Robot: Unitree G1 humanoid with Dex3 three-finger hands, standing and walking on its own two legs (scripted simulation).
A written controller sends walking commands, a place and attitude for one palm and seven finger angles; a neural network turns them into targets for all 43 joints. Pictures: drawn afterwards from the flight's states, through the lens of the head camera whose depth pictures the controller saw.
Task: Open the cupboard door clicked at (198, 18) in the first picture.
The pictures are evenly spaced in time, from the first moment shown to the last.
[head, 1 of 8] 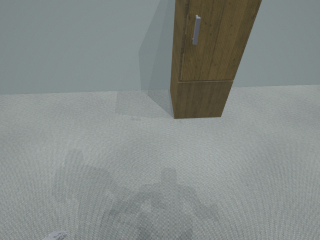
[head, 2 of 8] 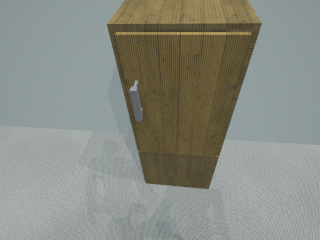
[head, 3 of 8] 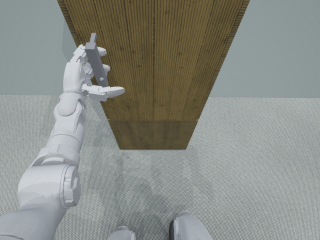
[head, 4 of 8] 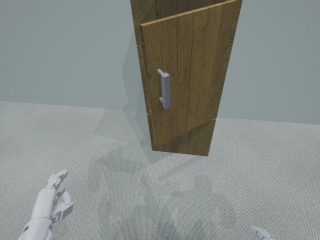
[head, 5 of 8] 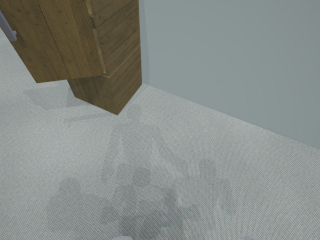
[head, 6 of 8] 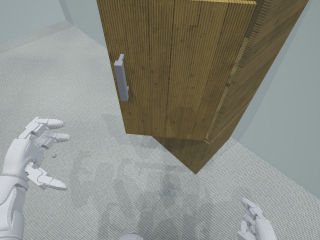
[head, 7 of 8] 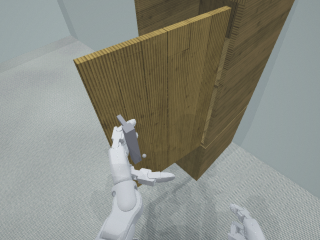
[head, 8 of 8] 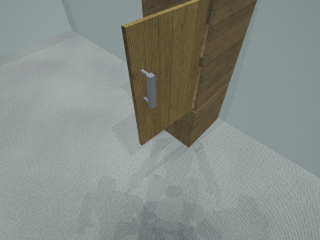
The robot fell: no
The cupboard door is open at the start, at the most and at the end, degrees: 0 87 85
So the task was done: yes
